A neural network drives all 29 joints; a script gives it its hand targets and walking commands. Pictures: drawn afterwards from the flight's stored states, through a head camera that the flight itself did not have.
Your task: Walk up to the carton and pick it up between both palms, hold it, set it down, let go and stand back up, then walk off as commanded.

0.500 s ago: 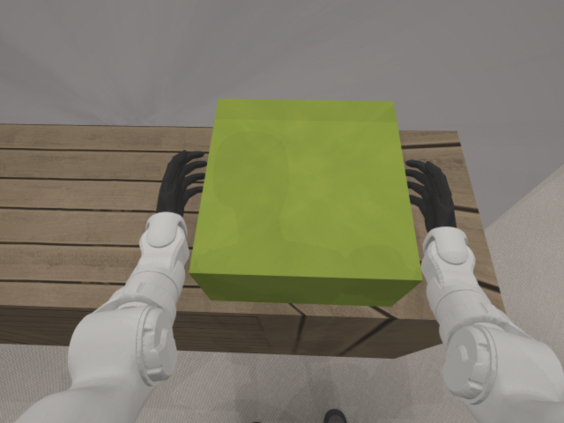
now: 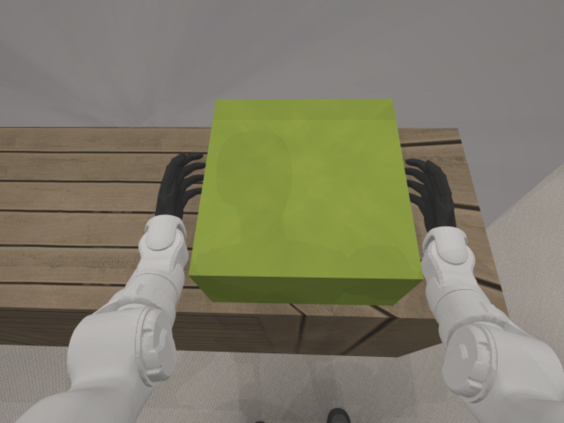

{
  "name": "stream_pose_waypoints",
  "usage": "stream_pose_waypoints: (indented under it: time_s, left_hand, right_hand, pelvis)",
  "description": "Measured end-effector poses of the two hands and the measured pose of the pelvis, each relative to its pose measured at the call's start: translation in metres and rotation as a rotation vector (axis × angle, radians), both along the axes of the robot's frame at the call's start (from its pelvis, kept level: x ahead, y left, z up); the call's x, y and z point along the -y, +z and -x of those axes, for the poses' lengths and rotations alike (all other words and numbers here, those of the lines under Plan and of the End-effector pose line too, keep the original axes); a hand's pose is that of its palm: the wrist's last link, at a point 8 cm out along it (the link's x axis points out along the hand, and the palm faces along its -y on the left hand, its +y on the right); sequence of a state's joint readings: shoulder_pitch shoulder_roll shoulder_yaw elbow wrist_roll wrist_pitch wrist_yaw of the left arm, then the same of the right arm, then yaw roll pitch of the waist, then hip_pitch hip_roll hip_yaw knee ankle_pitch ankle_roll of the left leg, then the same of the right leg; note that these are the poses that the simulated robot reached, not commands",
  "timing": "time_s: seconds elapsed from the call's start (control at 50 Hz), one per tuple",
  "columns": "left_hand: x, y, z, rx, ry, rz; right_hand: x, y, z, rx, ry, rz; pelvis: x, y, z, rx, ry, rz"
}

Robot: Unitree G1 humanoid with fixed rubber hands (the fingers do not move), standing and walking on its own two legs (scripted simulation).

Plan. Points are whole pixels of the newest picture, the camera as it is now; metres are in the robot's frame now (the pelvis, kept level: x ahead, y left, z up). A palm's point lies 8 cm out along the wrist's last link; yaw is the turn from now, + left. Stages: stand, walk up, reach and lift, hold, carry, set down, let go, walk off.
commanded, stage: set down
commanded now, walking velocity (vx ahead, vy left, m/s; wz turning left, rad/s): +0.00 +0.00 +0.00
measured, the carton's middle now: (302, 200) +0.45 -0.01 -0.05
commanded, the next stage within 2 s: none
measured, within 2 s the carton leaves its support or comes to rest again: neither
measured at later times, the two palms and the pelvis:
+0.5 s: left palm (172, 211) +0.42 +0.19 -0.01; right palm (433, 223) +0.39 -0.21 -0.02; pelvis +0.00 +0.00 +0.00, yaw +0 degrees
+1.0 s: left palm (173, 222) +0.41 +0.19 -0.03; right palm (434, 230) +0.38 -0.21 -0.03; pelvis -0.01 +0.02 -0.01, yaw -1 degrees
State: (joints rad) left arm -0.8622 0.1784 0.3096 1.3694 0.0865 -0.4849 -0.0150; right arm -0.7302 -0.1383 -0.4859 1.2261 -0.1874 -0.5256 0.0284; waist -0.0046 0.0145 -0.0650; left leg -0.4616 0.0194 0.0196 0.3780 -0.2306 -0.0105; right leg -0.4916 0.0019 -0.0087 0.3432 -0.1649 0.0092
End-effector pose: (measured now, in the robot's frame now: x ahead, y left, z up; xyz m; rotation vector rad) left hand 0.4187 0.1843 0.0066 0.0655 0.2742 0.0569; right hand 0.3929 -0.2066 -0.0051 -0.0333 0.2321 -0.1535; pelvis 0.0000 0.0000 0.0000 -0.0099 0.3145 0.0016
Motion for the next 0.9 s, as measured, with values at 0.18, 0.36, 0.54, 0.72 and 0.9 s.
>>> stream_pose_waypoints:
  time_s: [0.18, 0.36, 0.54, 0.72, 0.9]
  left_hand:
    - [0.000, 0.000, 0.000, 0.003, -0.003, -0.006]
    - [-0.001, -0.002, 0.000, 0.004, -0.004, 0.002]
    - [-0.005, -0.016, 0.000, -0.055, 0.029, -0.009]
    - [-0.010, -0.031, -0.005, -0.080, 0.058, 0.008]
    - [-0.014, -0.040, 0.000, -0.096, 0.056, 0.003]
  right_hand:
    - [0.000, 0.000, 0.000, 0.000, 0.001, -0.002]
    - [0.001, -0.002, 0.000, -0.015, 0.000, 0.004]
    - [0.000, -0.021, 0.003, -0.123, 0.015, 0.056]
    - [-0.001, -0.027, -0.003, -0.133, 0.013, 0.087]
    - [-0.001, -0.032, 0.006, -0.203, -0.001, 0.072]
  pelvis:
    - [0.000, 0.000, 0.000, 0.000, 0.000, 0.000]
    - [0.000, 0.000, -0.001, -0.001, 0.000, 0.000]
    - [-0.005, -0.002, -0.003, -0.030, -0.001, 0.007]
    - [-0.015, -0.009, -0.003, -0.147, -0.003, 0.021]
    - [-0.022, -0.010, 0.002, -0.168, -0.005, 0.029]
